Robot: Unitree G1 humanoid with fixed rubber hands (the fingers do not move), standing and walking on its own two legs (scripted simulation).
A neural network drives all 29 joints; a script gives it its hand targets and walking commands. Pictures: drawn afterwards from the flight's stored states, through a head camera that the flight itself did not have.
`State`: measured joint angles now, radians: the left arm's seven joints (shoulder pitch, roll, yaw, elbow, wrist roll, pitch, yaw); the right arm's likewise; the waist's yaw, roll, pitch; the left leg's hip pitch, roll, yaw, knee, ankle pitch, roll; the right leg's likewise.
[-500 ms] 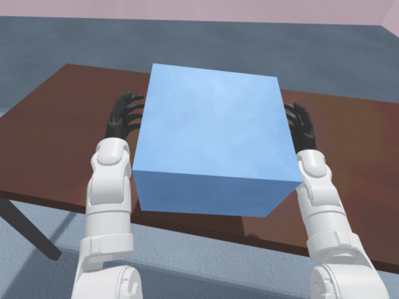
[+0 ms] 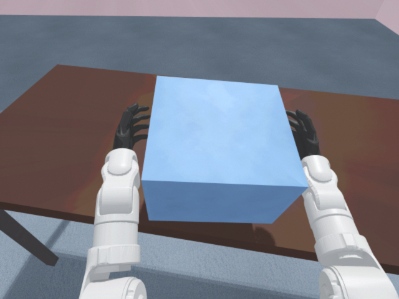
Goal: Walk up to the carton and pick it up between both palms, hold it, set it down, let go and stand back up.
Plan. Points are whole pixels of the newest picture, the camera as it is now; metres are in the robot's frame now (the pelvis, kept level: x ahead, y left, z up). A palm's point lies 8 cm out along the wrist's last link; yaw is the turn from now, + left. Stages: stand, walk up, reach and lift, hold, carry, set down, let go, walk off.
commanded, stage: set down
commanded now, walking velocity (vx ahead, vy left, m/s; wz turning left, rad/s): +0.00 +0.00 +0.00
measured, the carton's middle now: (215, 150) +0.38 -0.03 +0.10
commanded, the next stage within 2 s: none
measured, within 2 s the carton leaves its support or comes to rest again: neither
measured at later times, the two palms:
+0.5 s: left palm (144, 148) +0.38 +0.11 +0.12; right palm (316, 153) +0.36 -0.24 +0.11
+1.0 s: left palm (156, 153) +0.40 +0.09 +0.09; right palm (318, 154) +0.37 -0.26 +0.09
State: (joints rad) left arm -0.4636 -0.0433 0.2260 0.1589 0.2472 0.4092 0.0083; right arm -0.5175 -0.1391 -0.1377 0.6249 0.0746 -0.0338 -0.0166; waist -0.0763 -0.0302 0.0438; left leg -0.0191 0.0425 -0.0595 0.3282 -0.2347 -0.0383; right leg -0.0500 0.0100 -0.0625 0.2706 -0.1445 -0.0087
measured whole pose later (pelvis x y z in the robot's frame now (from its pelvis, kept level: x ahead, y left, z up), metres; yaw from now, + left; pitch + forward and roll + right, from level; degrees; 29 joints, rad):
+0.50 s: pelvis -0.01 -0.01 +0.00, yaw -1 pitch -1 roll +0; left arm -0.55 -0.06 0.26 0.39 0.24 0.30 0.06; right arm -0.62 -0.15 -0.25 0.81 -0.01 -0.08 0.06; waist -0.07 -0.01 0.01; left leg -0.09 0.05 -0.04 0.30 -0.20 -0.05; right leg -0.15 0.02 -0.05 0.28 -0.12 -0.02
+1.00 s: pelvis -0.01 -0.01 +0.00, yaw -3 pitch +6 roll +0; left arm -0.61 -0.07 0.28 0.58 0.22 0.17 0.11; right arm -0.71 -0.19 -0.32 0.98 -0.08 -0.17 0.11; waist -0.05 0.00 -0.03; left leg -0.20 0.06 -0.01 0.29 -0.19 -0.06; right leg -0.29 0.02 -0.04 0.30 -0.12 -0.03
